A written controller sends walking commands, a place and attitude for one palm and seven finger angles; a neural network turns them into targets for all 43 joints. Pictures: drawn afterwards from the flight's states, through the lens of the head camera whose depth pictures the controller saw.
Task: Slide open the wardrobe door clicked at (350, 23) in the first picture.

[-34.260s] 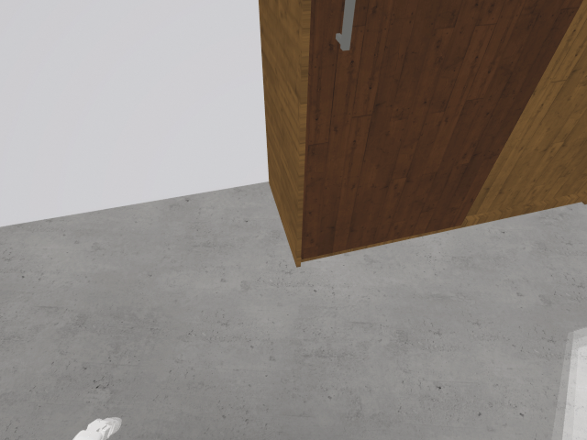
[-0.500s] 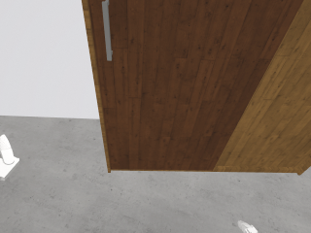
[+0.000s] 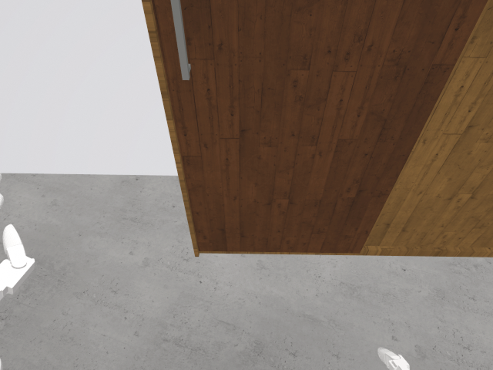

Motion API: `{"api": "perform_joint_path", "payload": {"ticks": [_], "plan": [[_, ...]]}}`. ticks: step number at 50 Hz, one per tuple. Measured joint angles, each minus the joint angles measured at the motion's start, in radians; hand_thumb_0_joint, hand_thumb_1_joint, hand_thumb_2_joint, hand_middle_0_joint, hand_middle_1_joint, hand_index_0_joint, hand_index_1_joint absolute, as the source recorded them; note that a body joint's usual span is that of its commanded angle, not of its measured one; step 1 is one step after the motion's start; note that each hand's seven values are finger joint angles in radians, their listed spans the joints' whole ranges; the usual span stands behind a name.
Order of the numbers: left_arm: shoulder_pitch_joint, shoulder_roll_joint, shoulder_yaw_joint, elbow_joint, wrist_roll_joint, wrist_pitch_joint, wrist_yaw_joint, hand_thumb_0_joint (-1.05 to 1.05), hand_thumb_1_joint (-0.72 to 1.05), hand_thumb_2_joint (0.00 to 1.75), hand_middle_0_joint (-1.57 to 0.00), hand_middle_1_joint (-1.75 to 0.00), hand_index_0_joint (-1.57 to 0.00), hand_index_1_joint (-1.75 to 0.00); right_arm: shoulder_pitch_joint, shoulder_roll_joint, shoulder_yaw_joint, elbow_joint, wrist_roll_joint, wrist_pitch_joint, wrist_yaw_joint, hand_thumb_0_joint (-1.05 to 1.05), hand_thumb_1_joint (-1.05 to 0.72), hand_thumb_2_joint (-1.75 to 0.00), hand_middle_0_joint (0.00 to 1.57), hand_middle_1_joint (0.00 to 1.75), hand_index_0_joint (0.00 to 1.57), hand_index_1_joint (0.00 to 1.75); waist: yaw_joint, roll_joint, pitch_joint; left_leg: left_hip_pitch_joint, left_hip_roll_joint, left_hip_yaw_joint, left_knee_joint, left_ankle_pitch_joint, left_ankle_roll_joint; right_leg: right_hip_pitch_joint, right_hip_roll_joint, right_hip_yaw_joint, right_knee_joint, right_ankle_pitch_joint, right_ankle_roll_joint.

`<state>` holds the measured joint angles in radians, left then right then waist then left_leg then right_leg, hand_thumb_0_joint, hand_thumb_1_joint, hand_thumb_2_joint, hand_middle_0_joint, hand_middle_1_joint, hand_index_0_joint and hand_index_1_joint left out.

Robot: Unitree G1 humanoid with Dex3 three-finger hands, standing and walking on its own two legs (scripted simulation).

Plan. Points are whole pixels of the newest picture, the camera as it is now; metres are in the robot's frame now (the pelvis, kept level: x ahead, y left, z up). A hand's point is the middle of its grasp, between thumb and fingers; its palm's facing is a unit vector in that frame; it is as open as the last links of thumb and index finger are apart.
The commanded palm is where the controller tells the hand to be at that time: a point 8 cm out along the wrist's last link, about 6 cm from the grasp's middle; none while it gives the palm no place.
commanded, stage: stop stepping back and stand still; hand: left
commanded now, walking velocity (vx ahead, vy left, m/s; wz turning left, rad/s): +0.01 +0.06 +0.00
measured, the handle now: (181, 33) +0.74 +0.23 +0.24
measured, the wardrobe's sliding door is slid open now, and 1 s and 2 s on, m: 0.00 0.00 0.00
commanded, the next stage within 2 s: let the arm hang, fingers relaxed in 1.30 s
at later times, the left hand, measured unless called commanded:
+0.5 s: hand (39, 235) +0.24 +0.31 +0.14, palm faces +0.46 -0.75 -0.48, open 7.4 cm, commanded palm +0.18 +0.33 +0.18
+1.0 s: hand (27, 242) +0.22 +0.31 +0.15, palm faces +0.44 -0.78 -0.45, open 7.4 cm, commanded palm +0.17 +0.34 +0.18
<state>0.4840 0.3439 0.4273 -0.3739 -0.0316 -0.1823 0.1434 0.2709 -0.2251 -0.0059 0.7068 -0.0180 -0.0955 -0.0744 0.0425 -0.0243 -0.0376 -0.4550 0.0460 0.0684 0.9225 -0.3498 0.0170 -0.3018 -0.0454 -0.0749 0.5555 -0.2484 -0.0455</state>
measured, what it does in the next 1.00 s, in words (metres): steps on the spot: left foot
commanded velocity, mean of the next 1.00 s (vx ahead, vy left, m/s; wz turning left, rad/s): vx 0.00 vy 0.00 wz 0.00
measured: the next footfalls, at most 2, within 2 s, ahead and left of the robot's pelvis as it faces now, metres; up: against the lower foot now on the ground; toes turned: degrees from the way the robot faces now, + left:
left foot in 0.08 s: +0.07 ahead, +0.14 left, +0.00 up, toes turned +4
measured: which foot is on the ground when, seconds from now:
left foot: up 0.00-0.06, down 0.08-1.00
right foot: down 0.00-1.00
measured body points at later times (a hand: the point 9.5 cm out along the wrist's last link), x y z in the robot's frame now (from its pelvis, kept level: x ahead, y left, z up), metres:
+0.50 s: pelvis +0.05 +0.03 +0.00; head +0.06 +0.03 +0.45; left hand +0.21 +0.35 +0.17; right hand +0.21 -0.20 -0.10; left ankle +0.03 +0.14 -0.74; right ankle +0.03 -0.08 -0.74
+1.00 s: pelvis +0.03 +0.04 +0.00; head +0.04 +0.04 +0.45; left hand +0.19 +0.35 +0.17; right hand +0.20 -0.19 -0.08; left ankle +0.03 +0.14 -0.74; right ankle +0.03 -0.08 -0.74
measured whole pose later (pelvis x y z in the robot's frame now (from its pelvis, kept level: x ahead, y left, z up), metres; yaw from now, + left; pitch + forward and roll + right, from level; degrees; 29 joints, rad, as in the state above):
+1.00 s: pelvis +0.03 +0.04 +0.00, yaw +0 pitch +1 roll -1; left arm 0.54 0.37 0.40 -0.43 -0.04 -0.18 0.15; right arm 0.21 -0.22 0.00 0.60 0.00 -0.09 -0.08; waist 0.02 0.01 0.01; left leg -0.26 0.01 0.07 0.48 -0.24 0.03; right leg -0.24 -0.02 -0.05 0.46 -0.23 0.01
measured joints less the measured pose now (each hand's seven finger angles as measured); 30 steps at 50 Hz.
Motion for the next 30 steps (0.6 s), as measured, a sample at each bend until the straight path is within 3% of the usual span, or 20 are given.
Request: {"api": "perform_joint_path", "payload": {"ticks": [4,5,9,14,17,21,26,30], "plan": [[-0.021,-0.019,-0.055,-0.030,0.009,0.014,0.009,0.01,0.89,0.90,-0.20,-0.31,-0.21,-0.30,-0.006,-0.027,-0.008,-0.049,-0.007,-0.048,-0.018,0.01,-0.90,-0.89,0.20,0.30,0.20,0.30,-0.015,0.000,0.007,0.163,0.001,0.003,-0.340,0.011,0.022,-0.005,0.002,-0.019,0.029,-0.021,0.019],[-0.028,-0.013,-0.061,-0.051,0.010,0.010,0.010,0.01,0.89,0.90,-0.21,-0.31,-0.21,-0.30,-0.017,-0.030,-0.013,-0.060,-0.008,-0.056,-0.020,0.01,-0.90,-0.89,0.20,0.30,0.20,0.30,-0.023,0.000,0.016,0.170,0.002,-0.006,-0.370,0.075,0.011,-0.019,0.003,-0.023,0.064,-0.042,0.025],[-0.028,0.055,-0.027,-0.113,0.021,-0.010,0.011,0.01,0.89,0.89,-0.21,-0.31,-0.21,-0.30,-0.058,0.013,-0.011,-0.090,0.001,-0.064,-0.006,0.01,-0.90,-0.90,0.20,0.30,0.20,0.30,-0.039,-0.047,0.047,0.176,-0.018,0.007,-0.344,0.074,-0.032,-0.034,0.011,0.023,0.140,-0.132,0.046],[0.026,0.104,0.032,-0.143,0.012,-0.048,0.008,0.01,0.89,0.89,-0.21,-0.31,-0.21,-0.30,-0.065,0.026,0.002,-0.121,0.017,-0.051,0.024,0.01,-0.90,-0.90,0.20,0.30,0.20,0.30,-0.055,0.028,0.048,0.146,0.006,-0.029,-0.295,0.046,-0.032,0.008,0.048,-0.008,0.043,-0.053,0.004],[0.045,0.096,0.032,-0.120,-0.003,-0.054,0.002,0.01,0.89,0.89,-0.21,-0.31,-0.21,-0.30,-0.064,0.023,0.000,-0.104,0.025,-0.023,0.030,0.01,-0.90,-0.90,0.20,0.30,0.20,0.30,-0.040,0.044,0.044,0.121,-0.016,-0.032,-0.223,-0.007,-0.024,0.021,0.043,0.000,0.009,-0.051,0.007],[0.062,0.067,0.019,-0.063,-0.011,-0.034,0.005,0.01,0.89,0.89,-0.21,-0.31,-0.21,-0.30,-0.055,0.009,0.006,-0.092,0.023,-0.005,0.020,0.01,-0.90,-0.89,0.20,0.30,0.20,0.30,-0.035,0.055,0.049,0.183,-0.028,-0.020,-0.371,0.076,-0.009,0.034,0.034,0.007,0.006,-0.058,0.028],[0.043,0.026,-0.024,-0.031,-0.004,0.015,0.008,0.01,0.89,0.89,-0.21,-0.31,-0.21,-0.30,-0.056,0.022,0.009,-0.081,0.022,0.006,0.004,0.01,-0.90,-0.89,0.20,0.30,0.20,0.30,-0.019,0.024,0.058,0.213,-0.047,-0.001,-0.404,0.059,0.003,0.053,0.016,0.025,-0.013,-0.056,0.044],[0.016,0.030,-0.046,-0.082,0.004,0.014,0.006,0.01,0.89,0.89,-0.21,-0.31,-0.21,-0.30,-0.075,0.030,0.016,-0.101,0.018,-0.006,0.005,0.01,-0.90,-0.89,0.20,0.30,0.20,0.30,-0.021,0.009,0.081,0.211,-0.044,-0.003,-0.404,0.063,0.005,0.059,0.019,0.023,-0.030,-0.046,0.049]]}}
